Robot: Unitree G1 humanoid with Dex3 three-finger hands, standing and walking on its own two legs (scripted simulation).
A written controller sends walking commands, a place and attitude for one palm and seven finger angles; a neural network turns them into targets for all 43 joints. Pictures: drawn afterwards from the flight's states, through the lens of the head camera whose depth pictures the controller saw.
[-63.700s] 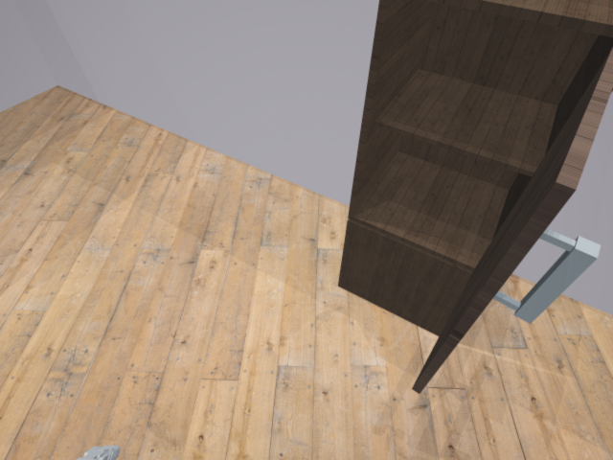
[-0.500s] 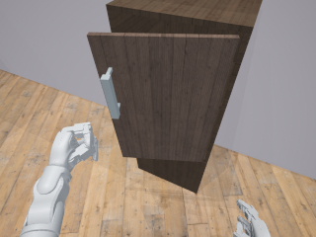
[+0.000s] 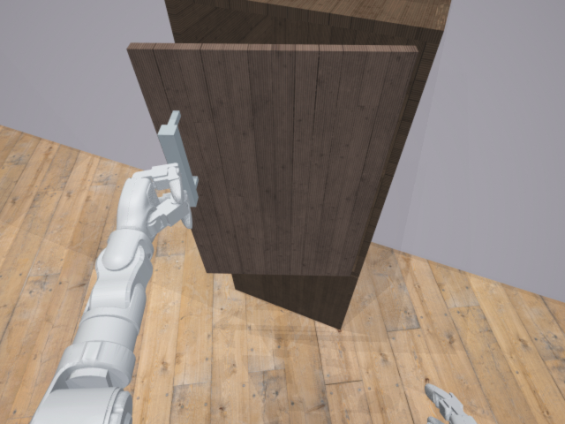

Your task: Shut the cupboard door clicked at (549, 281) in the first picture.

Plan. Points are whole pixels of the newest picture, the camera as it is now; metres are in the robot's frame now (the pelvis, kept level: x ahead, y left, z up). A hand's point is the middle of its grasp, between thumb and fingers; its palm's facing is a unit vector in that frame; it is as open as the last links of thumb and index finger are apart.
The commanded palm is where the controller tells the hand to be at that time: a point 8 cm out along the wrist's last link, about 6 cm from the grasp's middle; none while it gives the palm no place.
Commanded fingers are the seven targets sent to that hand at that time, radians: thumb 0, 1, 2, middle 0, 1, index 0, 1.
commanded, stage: bring the fist close to the handle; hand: left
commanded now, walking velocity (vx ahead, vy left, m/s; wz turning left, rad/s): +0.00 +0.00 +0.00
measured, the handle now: (183, 160) +0.50 +0.17 +0.10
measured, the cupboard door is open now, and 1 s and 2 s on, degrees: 21 16 0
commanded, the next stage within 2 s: push the door shut along its arc in 0.46 s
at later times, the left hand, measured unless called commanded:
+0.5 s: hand (193, 195) +0.42 +0.14 +0.10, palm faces -0.01 -1.00 -0.01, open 3.1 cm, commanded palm +0.39 +0.19 +0.10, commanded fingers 0.00 0.90 0.90 -1.30 -1.50 -1.30 -1.50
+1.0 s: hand (193, 181) +0.44 +0.14 +0.10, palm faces -0.11 -0.99 -0.02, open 3.3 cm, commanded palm +0.44 +0.19 +0.10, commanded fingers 0.00 0.90 0.90 -1.30 -1.50 -1.30 -1.50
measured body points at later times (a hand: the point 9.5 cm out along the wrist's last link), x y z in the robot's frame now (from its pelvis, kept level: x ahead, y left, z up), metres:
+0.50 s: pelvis +0.00 +0.00 +0.00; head +0.03 -0.01 +0.45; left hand +0.41 +0.19 +0.10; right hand +0.08 -0.26 -0.12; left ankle +0.02 +0.11 -0.71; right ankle -0.01 -0.10 -0.71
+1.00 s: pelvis -0.02 +0.00 -0.01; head +0.04 +0.00 +0.44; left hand +0.44 +0.20 +0.10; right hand +0.05 -0.26 -0.13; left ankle +0.02 +0.12 -0.71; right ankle -0.01 -0.10 -0.71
